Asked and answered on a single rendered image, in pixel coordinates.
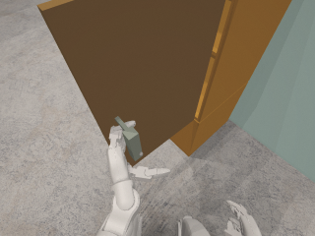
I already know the cupboard door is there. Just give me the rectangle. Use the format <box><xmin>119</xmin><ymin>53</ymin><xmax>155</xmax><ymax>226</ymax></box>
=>
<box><xmin>36</xmin><ymin>0</ymin><xmax>225</xmax><ymax>167</ymax></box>

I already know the robot left hand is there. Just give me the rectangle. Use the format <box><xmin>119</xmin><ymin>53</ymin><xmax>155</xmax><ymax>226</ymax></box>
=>
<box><xmin>106</xmin><ymin>120</ymin><xmax>171</xmax><ymax>185</ymax></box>

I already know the right robot shin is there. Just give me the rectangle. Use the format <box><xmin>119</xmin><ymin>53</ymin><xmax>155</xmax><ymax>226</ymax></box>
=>
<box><xmin>182</xmin><ymin>215</ymin><xmax>192</xmax><ymax>220</ymax></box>

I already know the robot right hand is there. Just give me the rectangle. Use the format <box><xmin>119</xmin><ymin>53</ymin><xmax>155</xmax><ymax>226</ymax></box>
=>
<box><xmin>224</xmin><ymin>201</ymin><xmax>262</xmax><ymax>236</ymax></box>

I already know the robot left forearm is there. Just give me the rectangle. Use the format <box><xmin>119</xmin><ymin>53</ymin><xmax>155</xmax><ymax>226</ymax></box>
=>
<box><xmin>95</xmin><ymin>179</ymin><xmax>142</xmax><ymax>236</ymax></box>

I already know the robot right thigh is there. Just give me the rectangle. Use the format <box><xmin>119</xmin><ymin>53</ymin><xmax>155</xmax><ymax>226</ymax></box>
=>
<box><xmin>176</xmin><ymin>218</ymin><xmax>211</xmax><ymax>236</ymax></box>

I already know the handle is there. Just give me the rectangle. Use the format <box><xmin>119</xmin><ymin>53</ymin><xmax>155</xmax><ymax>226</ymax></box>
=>
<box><xmin>114</xmin><ymin>116</ymin><xmax>142</xmax><ymax>161</ymax></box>

